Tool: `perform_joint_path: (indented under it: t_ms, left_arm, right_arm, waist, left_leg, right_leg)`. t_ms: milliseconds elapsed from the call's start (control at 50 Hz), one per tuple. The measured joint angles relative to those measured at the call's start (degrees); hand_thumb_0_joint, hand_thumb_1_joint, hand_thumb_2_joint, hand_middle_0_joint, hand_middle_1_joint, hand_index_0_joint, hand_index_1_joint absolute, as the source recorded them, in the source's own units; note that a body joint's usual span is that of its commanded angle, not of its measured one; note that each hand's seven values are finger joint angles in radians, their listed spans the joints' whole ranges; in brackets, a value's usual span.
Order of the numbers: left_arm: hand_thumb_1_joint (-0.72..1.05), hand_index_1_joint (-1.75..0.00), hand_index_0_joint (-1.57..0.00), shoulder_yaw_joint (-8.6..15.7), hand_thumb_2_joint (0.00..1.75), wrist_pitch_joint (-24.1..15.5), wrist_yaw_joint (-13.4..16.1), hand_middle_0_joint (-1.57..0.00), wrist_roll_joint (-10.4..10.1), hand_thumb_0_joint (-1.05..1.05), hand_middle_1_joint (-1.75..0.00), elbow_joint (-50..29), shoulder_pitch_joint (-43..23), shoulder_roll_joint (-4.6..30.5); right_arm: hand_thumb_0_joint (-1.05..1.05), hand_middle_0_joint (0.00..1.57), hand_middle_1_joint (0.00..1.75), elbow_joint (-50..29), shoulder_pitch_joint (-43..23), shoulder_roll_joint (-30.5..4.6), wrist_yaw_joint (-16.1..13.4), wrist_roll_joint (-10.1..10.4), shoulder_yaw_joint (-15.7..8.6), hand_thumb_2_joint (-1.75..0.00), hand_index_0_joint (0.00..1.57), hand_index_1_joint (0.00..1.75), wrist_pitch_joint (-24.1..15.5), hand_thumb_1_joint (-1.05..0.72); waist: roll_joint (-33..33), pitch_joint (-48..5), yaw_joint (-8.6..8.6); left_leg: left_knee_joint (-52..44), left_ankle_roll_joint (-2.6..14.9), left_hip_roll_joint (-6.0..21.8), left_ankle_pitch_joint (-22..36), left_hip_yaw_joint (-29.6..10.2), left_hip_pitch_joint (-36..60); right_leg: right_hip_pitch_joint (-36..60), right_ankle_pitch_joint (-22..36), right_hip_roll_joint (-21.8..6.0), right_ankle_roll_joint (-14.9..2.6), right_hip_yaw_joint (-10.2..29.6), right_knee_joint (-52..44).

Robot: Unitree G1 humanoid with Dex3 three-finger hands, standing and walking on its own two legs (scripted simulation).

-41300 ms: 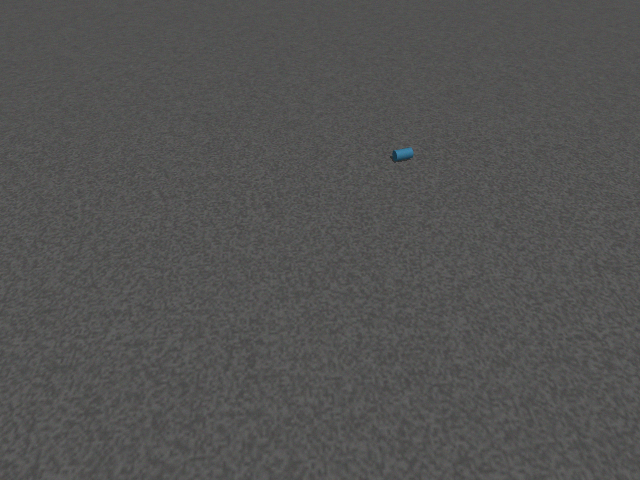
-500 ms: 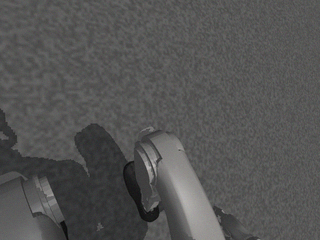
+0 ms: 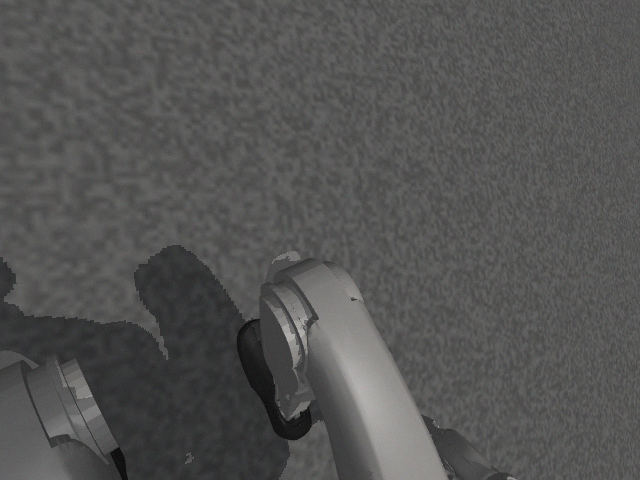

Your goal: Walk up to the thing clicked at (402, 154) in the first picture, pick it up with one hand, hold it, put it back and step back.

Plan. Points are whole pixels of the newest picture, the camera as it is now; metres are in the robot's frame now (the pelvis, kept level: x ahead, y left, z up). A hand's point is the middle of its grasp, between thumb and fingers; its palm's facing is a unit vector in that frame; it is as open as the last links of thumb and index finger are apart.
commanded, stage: rest palm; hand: left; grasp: from above
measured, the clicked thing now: out of the picture +0.49 +0.35 -0.28
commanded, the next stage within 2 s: close in 0.16 s
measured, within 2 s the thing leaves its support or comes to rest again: neither
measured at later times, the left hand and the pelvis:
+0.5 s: hand out of the picture +0.46 +0.34 -0.25, palm faces -0.45 -0.14 -0.88, open 12.5 cm; pelvis +0.00 +0.00 +0.00, yaw +0 degrees
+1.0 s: hand out of the picture +0.46 +0.34 -0.25, palm faces -0.45 -0.14 -0.88, open 10.6 cm; pelvis +0.00 +0.00 +0.00, yaw -1 degrees
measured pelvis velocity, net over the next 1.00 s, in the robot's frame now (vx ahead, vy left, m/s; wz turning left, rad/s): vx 0.00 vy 0.00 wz -0.01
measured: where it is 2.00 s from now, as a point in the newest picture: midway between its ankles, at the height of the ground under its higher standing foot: (204, 446)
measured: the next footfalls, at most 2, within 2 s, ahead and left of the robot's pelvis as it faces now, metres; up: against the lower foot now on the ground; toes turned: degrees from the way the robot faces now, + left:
none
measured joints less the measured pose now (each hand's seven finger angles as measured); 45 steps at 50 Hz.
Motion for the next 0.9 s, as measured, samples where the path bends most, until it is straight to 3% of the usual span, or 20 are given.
perform_joint_path:
  t_ms: [160, 320, 520, 700, 900]
  left_arm:
    - [-0.35, -0.85, -0.22, 0.66, 0.86, -0.08, -0.24, -0.23, -0.26, 0.0, -0.85, -0.63, 0.48, 0.52]
    - [-0.33, -0.86, -0.23, -0.14, 0.86, -0.34, -0.53, -0.24, -1.04, 0.0, -0.86, -0.46, 0.58, 0.78]
    - [-0.22, -0.82, -0.3, -0.18, 0.76, -0.31, -0.07, -0.28, -0.37, 0.0, -0.84, -0.92, 0.35, 0.5]
    - [-0.13, -0.76, -0.37, -0.6, 0.68, 0.62, -0.99, -0.34, -1.37, 0.0, -0.79, -0.71, 0.18, 0.57]
    - [-0.01, -0.69, -0.46, -1.03, 0.59, -0.75, -0.87, -0.42, -1.01, 0.0, -0.73, -1.0, 0.59, 0.9]
  right_arm:
    - [0.0, 0.2, 0.3, -0.08, 0.32, -0.51, 0.17, -0.2, 0.18, -0.9, 0.2, 0.3, -0.42, -0.91]
    - [0.0, 0.2, 0.3, 0.16, 0.08, -0.69, 0.03, -0.32, 0.33, -0.9, 0.2, 0.3, -0.4, -0.91]
    - [0.0, 0.2, 0.3, 0.25, -0.46, -0.71, 0.13, -0.2, 0.06, -0.9, 0.2, 0.3, -0.59, -0.9]
    - [0.0, 0.2, 0.3, -0.16, -0.62, -0.72, -0.03, 0.13, -0.01, -0.9, 0.2, 0.3, -0.62, -0.9]
    - [0.0, 0.2, 0.3, -0.17, -0.69, -0.69, -0.29, -0.09, 0.69, -0.9, 0.2, 0.3, -0.11, -0.9]
  waist:
    - [-0.07, 0.67, 0.07]
    - [-0.34, 0.95, 0.25]
    - [-0.2, 0.47, 0.31]
    - [-0.04, 0.33, 0.23]
    - [-0.46, 0.69, 0.61]
  left_leg:
    - [0.16, -0.16, 0.01, -0.02, -0.23, 0.02]
    - [0.17, -0.28, 0.07, -0.16, -0.55, 0.32]
    - [-0.02, -0.31, 0.11, -0.44, -0.62, 0.61]
    - [-0.31, 0.0, 0.21, -0.22, -0.34, 0.53]
    - [-0.14, 0.07, 0.08, 0.06, -0.47, 0.63]
  right_leg:
    - [-0.04, 0.12, 0.03, -0.05, -0.17, 0.08]
    - [0.21, 0.16, 0.11, 0.12, -0.41, -0.07]
    - [0.53, -0.05, 0.05, 0.1, -0.51, -0.32]
    - [0.59, 0.12, 0.04, 0.02, -0.37, -0.68]
    - [0.85, 0.34, -0.01, 0.04, -0.5, -0.62]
